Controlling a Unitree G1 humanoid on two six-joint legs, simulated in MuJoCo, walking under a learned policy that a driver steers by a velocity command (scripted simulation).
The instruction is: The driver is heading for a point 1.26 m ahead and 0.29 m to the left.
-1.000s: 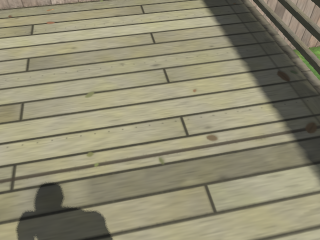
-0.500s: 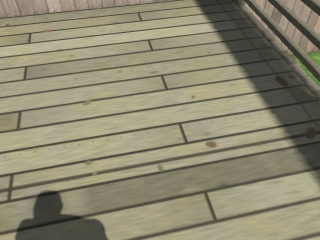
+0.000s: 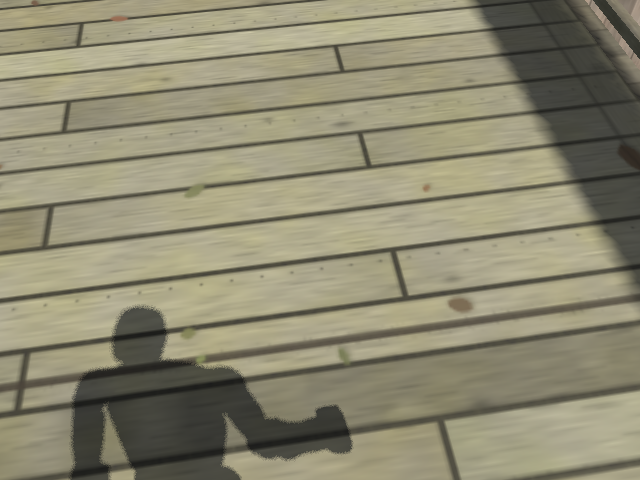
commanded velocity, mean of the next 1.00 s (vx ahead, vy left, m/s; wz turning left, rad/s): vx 0.49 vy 0.00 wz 0.38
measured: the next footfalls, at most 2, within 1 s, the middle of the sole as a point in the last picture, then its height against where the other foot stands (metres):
left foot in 0.06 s outside the picture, level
right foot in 0.60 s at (368, 425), level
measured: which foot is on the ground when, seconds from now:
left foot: up 0.00-0.04, down 0.06-0.60, up 0.62-1.00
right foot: down 0.00-0.08, up 0.10-0.58, down 0.60-1.00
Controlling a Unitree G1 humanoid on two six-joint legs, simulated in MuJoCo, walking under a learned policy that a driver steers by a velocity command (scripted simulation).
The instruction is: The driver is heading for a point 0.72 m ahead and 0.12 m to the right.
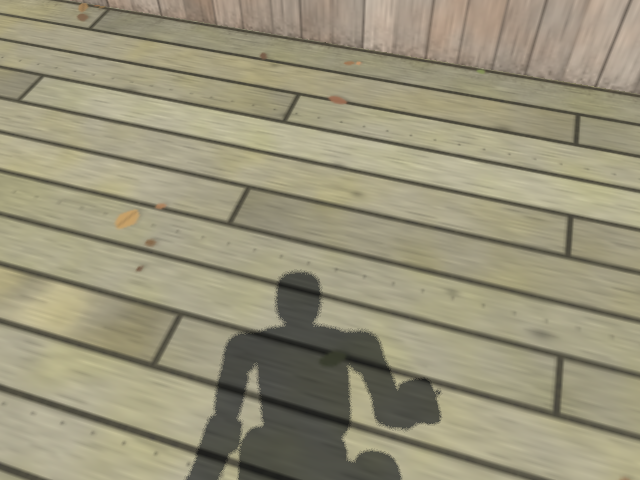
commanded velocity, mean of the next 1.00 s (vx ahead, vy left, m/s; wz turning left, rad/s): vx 0.50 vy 0.00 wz -0.33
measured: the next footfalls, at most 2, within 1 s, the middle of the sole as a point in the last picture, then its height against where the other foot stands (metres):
left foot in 0.12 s outside the picture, level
right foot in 0.66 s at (396, 478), level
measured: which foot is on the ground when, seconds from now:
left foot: up 0.00-0.10, down 0.12-0.68, up 0.70-1.00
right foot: down 0.00-0.14, up 0.16-0.64, down 0.66-1.00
